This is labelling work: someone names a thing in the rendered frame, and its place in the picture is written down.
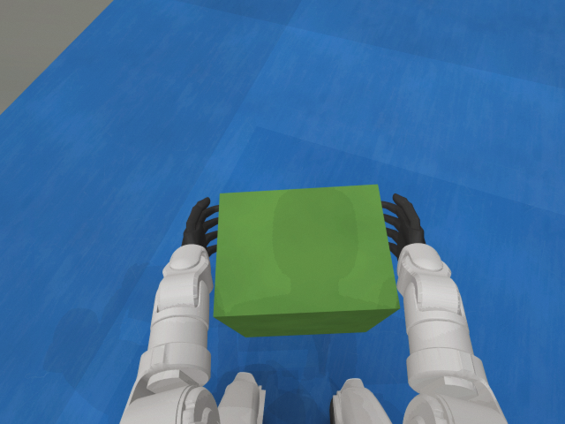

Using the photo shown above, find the robot right hand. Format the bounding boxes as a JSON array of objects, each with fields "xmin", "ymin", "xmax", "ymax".
[{"xmin": 381, "ymin": 193, "xmax": 426, "ymax": 260}]

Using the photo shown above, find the left robot upper arm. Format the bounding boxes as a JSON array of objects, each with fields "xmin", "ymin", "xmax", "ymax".
[{"xmin": 120, "ymin": 384, "xmax": 221, "ymax": 424}]

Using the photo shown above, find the right robot upper arm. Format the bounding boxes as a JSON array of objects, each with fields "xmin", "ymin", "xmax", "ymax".
[{"xmin": 403, "ymin": 391, "xmax": 508, "ymax": 424}]

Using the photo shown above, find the robot left forearm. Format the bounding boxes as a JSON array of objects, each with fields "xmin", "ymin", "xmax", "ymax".
[{"xmin": 119, "ymin": 244, "xmax": 214, "ymax": 424}]

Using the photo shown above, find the robot left hand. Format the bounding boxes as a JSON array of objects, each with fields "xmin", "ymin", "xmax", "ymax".
[{"xmin": 181, "ymin": 197, "xmax": 219, "ymax": 257}]

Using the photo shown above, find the carton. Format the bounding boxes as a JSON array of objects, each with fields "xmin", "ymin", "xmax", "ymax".
[{"xmin": 213, "ymin": 185, "xmax": 400, "ymax": 337}]

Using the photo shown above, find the robot right forearm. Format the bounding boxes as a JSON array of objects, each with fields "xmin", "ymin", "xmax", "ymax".
[{"xmin": 396, "ymin": 243, "xmax": 508, "ymax": 423}]

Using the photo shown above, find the robot left shin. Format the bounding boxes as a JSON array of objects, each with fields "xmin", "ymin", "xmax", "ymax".
[{"xmin": 224, "ymin": 372, "xmax": 259, "ymax": 393}]

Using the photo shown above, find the right robot thigh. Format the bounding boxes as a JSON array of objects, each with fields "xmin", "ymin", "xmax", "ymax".
[{"xmin": 333, "ymin": 387, "xmax": 392, "ymax": 424}]

